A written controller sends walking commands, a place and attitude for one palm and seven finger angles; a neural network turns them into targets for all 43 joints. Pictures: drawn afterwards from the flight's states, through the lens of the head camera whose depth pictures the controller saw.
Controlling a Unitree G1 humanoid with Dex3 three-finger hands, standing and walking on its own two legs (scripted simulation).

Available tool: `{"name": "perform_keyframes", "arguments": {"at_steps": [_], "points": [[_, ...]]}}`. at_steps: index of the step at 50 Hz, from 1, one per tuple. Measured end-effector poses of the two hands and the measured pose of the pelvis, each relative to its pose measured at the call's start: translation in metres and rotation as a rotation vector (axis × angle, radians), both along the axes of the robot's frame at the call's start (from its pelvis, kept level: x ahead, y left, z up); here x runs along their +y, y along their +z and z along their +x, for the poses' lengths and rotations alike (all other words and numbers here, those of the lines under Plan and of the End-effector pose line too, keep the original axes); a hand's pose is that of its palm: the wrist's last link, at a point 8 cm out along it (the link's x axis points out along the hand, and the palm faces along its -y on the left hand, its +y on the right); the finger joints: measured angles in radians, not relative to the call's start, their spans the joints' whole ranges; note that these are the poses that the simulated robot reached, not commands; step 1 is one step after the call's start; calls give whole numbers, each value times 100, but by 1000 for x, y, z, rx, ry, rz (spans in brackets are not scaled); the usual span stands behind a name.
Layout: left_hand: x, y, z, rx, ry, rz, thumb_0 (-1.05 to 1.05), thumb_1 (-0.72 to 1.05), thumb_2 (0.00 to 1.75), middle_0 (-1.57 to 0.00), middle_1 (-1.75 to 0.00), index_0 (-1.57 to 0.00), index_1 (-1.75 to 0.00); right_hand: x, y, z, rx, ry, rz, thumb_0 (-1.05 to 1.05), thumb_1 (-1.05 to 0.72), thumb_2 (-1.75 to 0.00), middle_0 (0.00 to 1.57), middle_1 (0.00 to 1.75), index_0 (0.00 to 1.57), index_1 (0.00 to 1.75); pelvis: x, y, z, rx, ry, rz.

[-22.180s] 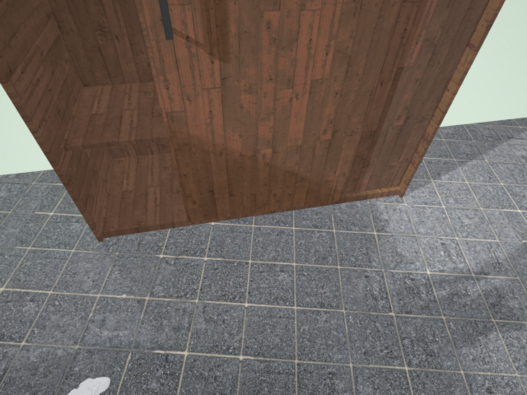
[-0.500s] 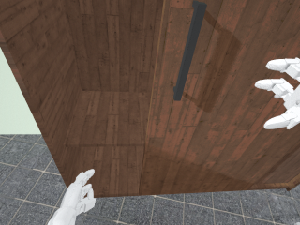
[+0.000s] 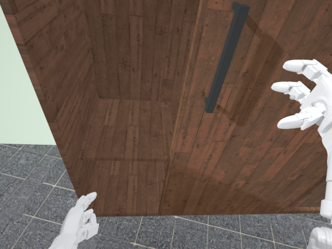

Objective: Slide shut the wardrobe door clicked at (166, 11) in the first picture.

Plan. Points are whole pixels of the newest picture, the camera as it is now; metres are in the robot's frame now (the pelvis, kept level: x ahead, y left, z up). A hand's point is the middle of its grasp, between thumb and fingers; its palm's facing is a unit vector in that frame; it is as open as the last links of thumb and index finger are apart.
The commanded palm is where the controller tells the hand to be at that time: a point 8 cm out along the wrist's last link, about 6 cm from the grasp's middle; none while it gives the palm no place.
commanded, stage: move the hooked fingers beside the handle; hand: right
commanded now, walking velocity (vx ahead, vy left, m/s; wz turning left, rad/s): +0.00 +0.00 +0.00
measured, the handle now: (220, 64) +0.48 -0.11 +0.26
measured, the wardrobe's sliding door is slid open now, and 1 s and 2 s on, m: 0.39 0.39 0.39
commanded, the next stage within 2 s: feel for the door with the fingertips in 1.46 s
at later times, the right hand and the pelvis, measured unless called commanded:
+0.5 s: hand (265, 83) +0.40 -0.19 +0.26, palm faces -0.03 +1.00 -0.05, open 14.0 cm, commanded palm +0.38 -0.24 +0.26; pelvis +0.01 +0.00 +0.00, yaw +1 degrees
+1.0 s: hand (257, 82) +0.41 -0.18 +0.26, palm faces -0.02 +1.00 -0.04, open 14.0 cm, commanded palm +0.39 -0.22 +0.25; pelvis +0.02 -0.02 +0.00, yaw +2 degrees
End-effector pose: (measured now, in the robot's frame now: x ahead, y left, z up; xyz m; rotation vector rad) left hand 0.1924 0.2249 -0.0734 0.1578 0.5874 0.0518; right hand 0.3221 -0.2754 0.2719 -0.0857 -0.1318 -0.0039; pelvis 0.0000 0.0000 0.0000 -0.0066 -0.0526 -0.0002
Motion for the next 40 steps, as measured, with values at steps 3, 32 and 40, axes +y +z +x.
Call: {"name": "perform_keyframes", "arguments": {"at_steps": [3,32,40], "points": [[3,-1,-1,2,8,-4,2,91,90,-20,-30,-20,-30,4,0,7,1,5,9,-1,50,-30,31,120,30,120,2,0,1,5,3,-1],[4,-10,-21,78,66,2,2,91,90,-20,-30,-20,-30,39,-7,67,33,32,51,-1,50,-30,30,120,30,120,-6,2,10,34,22,0],[-3,-10,-23,90,70,-1,2,91,90,-20,-30,-20,-30,49,-8,79,39,40,55,-1,50,-30,30,120,30,120,-12,3,13,37,26,2]]}}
